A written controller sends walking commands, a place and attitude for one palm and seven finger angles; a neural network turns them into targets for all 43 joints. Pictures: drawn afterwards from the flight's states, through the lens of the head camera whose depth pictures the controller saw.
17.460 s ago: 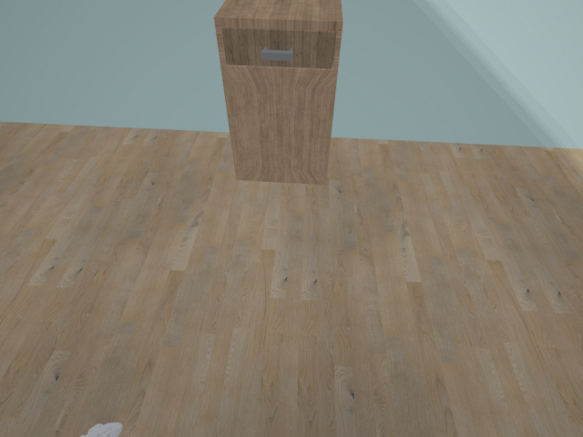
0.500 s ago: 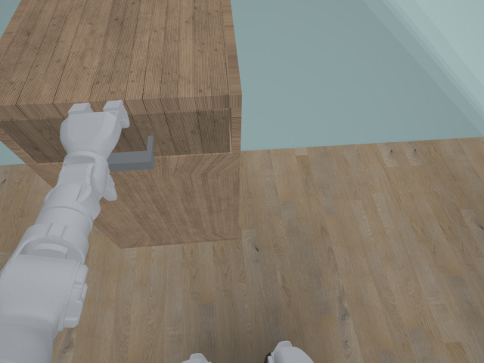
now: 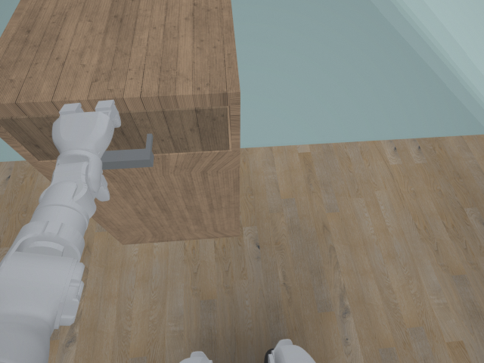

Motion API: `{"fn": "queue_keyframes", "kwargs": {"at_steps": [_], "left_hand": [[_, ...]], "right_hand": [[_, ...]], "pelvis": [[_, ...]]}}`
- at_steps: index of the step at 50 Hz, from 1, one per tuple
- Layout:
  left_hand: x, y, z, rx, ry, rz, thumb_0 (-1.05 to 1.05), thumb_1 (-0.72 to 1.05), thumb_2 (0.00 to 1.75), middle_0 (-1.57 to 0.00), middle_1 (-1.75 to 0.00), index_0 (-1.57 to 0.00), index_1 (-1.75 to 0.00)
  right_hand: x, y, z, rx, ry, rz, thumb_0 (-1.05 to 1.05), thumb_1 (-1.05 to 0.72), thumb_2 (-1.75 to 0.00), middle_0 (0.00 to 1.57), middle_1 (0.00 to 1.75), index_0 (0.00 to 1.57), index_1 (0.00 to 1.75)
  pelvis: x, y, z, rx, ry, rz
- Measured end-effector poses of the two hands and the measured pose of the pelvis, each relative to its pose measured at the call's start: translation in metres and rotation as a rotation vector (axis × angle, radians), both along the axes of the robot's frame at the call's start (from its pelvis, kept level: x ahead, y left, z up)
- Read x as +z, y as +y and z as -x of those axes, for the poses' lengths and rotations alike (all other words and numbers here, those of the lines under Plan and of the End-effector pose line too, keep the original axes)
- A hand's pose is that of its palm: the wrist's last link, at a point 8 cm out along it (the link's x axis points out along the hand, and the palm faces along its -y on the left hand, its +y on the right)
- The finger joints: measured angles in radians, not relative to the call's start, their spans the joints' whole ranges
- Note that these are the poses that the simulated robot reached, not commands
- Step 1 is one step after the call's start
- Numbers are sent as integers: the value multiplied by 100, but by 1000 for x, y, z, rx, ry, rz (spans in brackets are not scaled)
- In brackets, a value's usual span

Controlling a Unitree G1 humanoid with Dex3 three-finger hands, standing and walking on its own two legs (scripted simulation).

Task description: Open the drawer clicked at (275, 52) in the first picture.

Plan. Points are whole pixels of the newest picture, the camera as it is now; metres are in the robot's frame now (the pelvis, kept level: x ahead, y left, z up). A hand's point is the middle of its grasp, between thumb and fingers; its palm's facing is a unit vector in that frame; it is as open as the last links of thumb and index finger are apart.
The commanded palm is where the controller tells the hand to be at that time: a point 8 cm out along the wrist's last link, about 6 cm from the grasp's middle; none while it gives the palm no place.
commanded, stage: move the hooked fingers above the handle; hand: left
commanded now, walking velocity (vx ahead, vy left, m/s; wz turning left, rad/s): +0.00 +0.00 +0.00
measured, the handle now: (123, 149) +0.53 +0.22 -0.04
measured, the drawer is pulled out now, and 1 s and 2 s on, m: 0.00 0.00 0.00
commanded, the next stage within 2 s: none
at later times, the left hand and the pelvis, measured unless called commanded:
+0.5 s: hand (87, 160) +0.46 +0.26 +0.02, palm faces -0.11 +0.03 -0.99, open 13.8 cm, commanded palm +0.46 +0.23 +0.08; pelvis +0.00 +0.00 +0.00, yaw +1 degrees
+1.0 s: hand (96, 150) +0.48 +0.24 +0.03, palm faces -0.09 +0.01 -1.00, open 13.6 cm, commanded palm +0.46 +0.23 +0.08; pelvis -0.01 +0.00 +0.00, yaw -1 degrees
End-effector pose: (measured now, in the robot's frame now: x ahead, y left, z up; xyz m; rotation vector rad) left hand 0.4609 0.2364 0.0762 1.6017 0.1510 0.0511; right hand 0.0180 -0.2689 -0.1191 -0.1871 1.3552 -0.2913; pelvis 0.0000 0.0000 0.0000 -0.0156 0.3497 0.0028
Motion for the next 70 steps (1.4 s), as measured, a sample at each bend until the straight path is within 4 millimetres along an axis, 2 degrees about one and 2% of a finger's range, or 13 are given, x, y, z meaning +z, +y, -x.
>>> {"fn": "queue_keyframes", "kwargs": {"at_steps": [5,11,14,23,26,33,37,43,51,55,60,65,70], "left_hand": [[-1,-16,0,-79,64,58,0,-48,30,-32,-120,-32,-120],[2,-37,-6,-193,-16,113,0,-49,30,-33,-121,-32,-120],[-1,-33,-4,-171,-58,102,0,-48,30,-36,-123,-32,-120],[-2,19,11,32,9,-6,0,-48,30,-34,-121,-32,-120],[-1,11,11,-16,59,16,0,-48,30,-33,-121,-32,-120],[7,-41,-6,-232,-9,115,0,-49,30,-33,-121,-33,-120],[2,-43,-5,-216,-85,100,0,-48,30,-39,-124,-32,-120],[-4,-29,-4,-90,-86,17,0,-48,30,-37,-123,-35,-123],[9,2,0,17,38,22,0,-48,30,-33,-121,-34,-122],[8,-5,5,-80,77,39,0,-48,30,-32,-121,-33,-121],[-4,-24,8,-193,44,102,0,-49,30,-32,-120,-33,-120],[-10,-18,-2,-166,-70,86,0,-49,30,-32,-120,-33,-120],[-8,-19,-3,-125,-108,52,0,-48,30,-38,-125,-35,-122]], "right_hand": [[6,-2,0,3,11,18,1,-91,-90,20,30,20,30],[8,-6,-1,-2,0,45,1,-91,-90,20,30,20,30],[4,-6,-1,0,0,34,1,-91,-90,20,30,20,30],[-2,4,-5,5,4,-10,1,-91,-90,20,30,20,30],[2,6,-6,21,7,3,1,-91,-90,20,30,20,30],[9,1,-7,23,-21,58,1,-91,-90,20,30,20,30],[1,1,-1,27,-15,42,1,-91,-90,20,30,20,30],[-9,10,10,0,4,-6,1,-91,-90,20,30,20,30],[0,12,26,-37,18,-2,1,-91,-90,20,30,20,30],[7,5,32,-27,31,31,1,-91,-90,20,30,20,30],[10,-5,30,-13,37,69,1,-91,-90,20,30,20,30],[3,-9,24,-1,31,78,1,-91,-90,20,30,20,30],[-6,-2,17,6,33,32,1,-91,-90,20,30,20,30]], "pelvis": [[3,-1,-4,11,-12,3],[0,-1,-7,3,-2,4],[-3,0,-6,-8,5,2],[0,1,-2,0,-3,1],[3,2,-2,20,-16,6],[-2,6,-2,25,-7,12],[-7,8,1,9,9,10],[-8,7,10,-10,12,0],[1,3,10,-10,-10,-1],[2,2,8,4,-20,6],[-3,3,7,9,-8,10],[-11,4,9,3,27,10],[-12,6,8,-2,39,10]]}}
